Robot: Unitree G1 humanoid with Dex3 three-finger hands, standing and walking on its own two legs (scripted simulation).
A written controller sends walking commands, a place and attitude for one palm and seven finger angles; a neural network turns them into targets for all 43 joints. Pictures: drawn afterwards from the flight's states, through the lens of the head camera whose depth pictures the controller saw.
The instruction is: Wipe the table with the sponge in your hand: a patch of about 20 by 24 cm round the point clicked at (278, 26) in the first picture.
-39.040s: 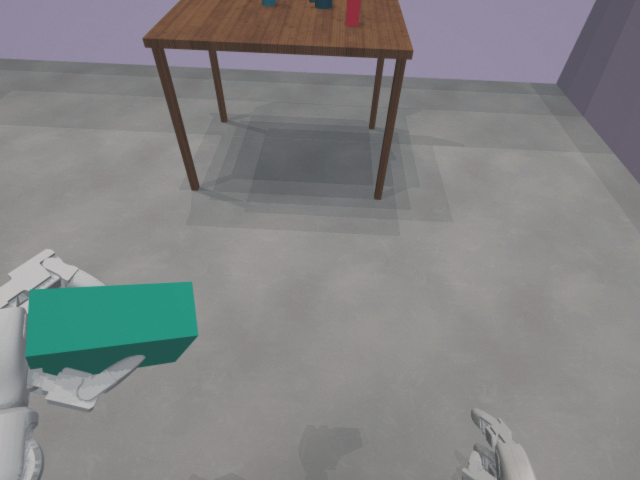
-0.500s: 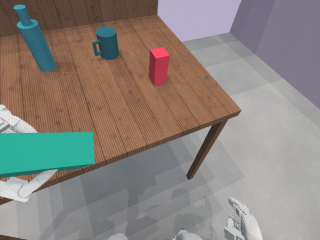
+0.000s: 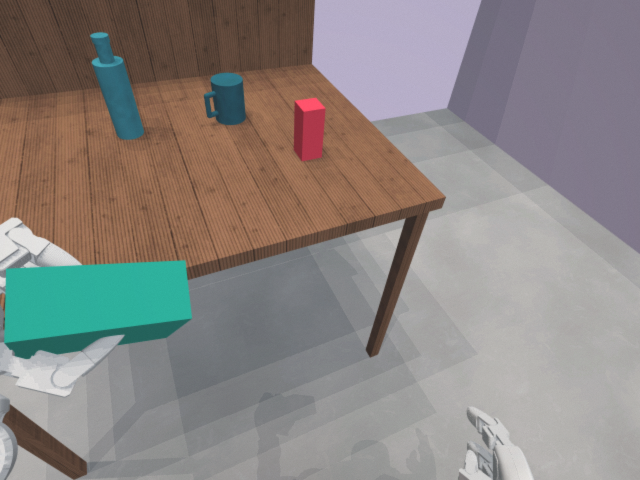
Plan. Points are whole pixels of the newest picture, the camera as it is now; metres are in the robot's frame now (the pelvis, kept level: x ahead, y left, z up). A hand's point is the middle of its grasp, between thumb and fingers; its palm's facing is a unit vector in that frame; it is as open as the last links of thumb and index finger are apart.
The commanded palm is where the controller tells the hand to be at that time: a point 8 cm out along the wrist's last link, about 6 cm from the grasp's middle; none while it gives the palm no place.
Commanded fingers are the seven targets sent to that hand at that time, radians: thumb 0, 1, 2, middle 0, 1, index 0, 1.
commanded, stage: stop stepping back and stand still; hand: left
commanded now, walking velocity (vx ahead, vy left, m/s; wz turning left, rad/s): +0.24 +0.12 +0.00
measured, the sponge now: (128, 307) +0.23 +0.20 +0.17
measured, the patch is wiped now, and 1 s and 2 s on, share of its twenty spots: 1.00 1.00 1.00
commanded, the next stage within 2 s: stand and wait in 1.28 s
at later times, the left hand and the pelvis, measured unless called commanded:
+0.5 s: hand (68, 430) +0.12 +0.20 +0.18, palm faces +0.37 -0.85 -0.37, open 9.3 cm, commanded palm +0.07 +0.25 +0.20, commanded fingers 0.00 0.10 1.30 -1.20 -1.60 -1.20 -1.60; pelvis -0.09 -0.04 +0.00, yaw +1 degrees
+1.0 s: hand (62, 427) +0.12 +0.20 +0.18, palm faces +0.40 -0.84 -0.36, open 9.3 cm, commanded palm +0.08 +0.25 +0.20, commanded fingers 0.00 0.10 1.30 -1.20 -1.60 -1.20 -1.60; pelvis -0.07 -0.04 +0.02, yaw +2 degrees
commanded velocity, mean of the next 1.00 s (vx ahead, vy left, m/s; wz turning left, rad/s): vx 0.11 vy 0.04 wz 0.00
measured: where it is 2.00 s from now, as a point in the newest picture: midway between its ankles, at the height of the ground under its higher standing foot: outside the picture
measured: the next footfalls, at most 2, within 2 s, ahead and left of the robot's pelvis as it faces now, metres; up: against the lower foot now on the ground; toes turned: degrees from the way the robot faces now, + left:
right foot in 0.02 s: +0.01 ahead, -0.13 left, +0.00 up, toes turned -1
left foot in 0.24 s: -0.03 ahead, +0.10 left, +0.00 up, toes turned +2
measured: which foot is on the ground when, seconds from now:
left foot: down 0.00-0.02, up 0.04-0.22, down 0.24-1.00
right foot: up 0.00-0.00, down 0.02-1.00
